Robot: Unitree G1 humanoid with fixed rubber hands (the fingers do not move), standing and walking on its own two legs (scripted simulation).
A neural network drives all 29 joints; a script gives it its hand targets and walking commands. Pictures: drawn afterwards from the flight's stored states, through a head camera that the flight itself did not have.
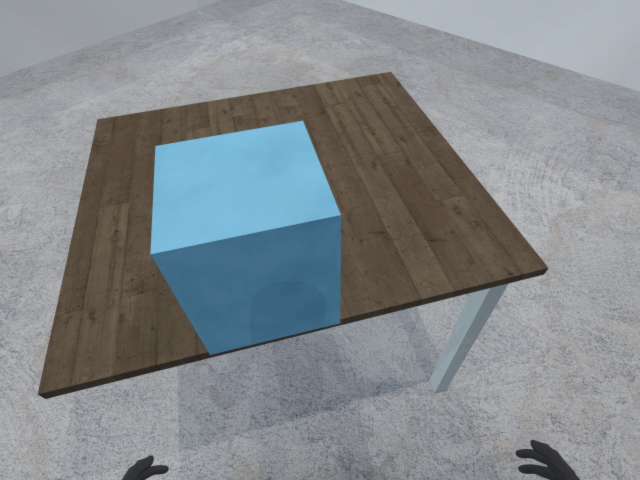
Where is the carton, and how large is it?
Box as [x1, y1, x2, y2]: [150, 121, 340, 354]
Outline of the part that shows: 302,121 155,146 150,253 210,354 339,322 340,214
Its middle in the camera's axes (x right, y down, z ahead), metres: -0.10 +0.00 +0.58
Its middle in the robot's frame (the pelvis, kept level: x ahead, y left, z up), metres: +0.44 +0.12 +0.03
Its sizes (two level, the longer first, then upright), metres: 0.210 0.200 0.250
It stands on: a table, 0.67 m high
